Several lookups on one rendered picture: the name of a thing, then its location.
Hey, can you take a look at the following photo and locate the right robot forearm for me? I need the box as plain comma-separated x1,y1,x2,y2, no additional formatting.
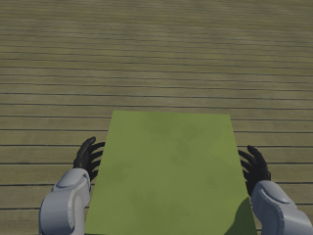
250,180,313,235

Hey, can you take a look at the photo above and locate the robot right hand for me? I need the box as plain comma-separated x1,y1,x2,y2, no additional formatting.
238,145,271,196

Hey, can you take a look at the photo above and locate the carton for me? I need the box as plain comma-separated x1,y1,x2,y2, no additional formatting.
84,110,258,235

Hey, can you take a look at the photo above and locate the left robot forearm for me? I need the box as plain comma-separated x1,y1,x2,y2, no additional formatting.
38,167,91,235

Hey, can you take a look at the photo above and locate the robot left hand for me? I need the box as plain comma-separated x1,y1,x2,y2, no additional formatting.
73,136,106,183

